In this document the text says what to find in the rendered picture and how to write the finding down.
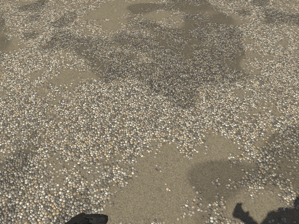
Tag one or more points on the left robot hand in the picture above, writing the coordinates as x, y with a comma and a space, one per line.
88, 219

